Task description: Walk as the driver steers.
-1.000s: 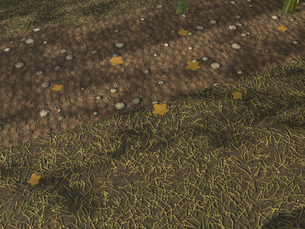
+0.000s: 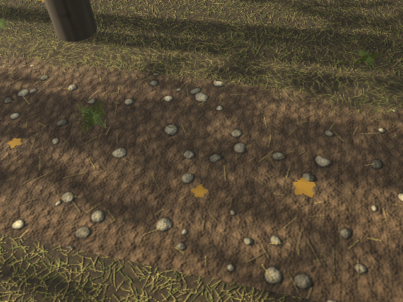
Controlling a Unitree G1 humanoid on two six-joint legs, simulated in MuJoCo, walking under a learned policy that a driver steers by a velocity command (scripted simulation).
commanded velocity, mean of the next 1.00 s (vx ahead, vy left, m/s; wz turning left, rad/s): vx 0.50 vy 0.00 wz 0.03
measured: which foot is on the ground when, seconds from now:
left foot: up 0.00-0.28, down 0.30-0.88, up 0.90-1.00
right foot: down 0.00-0.30, up 0.32-0.84, down 0.86-1.00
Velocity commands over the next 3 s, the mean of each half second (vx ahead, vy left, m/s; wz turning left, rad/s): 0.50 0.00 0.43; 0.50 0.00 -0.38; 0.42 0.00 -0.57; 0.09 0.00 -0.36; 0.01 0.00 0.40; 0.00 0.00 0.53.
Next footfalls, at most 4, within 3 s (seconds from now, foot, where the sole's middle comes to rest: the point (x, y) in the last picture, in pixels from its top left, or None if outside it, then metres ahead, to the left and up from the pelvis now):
0.30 left None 0.31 0.17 -0.78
0.86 right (226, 254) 0.65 0.00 -0.78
1.32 left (182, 185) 0.94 0.17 -0.78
1.80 right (250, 195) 0.90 -0.09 -0.78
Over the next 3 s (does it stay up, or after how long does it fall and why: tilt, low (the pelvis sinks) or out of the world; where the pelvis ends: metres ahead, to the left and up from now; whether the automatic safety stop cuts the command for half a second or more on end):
stays up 0.88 0.04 0.00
